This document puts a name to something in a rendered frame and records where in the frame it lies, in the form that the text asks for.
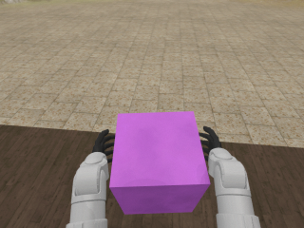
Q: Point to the carton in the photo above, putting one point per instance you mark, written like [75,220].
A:
[158,165]

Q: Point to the right robot hand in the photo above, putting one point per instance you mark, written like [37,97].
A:
[213,141]

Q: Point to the left robot forearm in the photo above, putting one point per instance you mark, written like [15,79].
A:
[89,193]

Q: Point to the left robot hand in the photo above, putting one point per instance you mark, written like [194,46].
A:
[101,146]

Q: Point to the right robot forearm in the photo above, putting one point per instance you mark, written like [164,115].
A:
[232,189]

